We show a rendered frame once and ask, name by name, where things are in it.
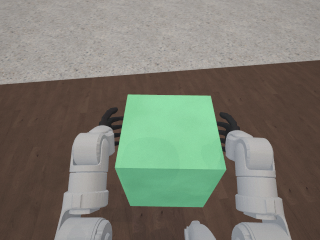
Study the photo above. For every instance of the robot right hand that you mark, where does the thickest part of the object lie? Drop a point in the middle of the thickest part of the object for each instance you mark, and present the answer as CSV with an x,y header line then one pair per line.
x,y
232,126

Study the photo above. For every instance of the robot left forearm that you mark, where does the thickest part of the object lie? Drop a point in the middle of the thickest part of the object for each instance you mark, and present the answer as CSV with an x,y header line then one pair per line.
x,y
87,186

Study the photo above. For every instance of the robot left hand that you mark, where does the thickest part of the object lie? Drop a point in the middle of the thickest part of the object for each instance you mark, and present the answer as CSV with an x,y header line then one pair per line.
x,y
107,121

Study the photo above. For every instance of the carton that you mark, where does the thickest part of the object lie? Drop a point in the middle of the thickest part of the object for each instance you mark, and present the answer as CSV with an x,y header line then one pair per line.
x,y
169,152

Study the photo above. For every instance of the robot right upper arm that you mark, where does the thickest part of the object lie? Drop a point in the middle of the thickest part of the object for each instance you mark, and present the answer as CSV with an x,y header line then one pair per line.
x,y
258,231

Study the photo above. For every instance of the right robot shin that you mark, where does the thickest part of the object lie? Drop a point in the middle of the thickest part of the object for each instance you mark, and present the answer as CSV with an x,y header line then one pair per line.
x,y
195,222

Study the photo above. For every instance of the robot left upper arm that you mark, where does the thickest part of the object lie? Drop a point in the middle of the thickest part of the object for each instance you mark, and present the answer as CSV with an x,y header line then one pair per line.
x,y
85,228

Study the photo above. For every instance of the robot right forearm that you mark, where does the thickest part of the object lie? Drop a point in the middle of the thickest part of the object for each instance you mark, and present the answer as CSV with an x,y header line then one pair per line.
x,y
257,194

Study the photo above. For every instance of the robot right thigh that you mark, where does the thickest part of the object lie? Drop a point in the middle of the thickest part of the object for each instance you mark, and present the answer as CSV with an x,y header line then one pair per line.
x,y
198,232

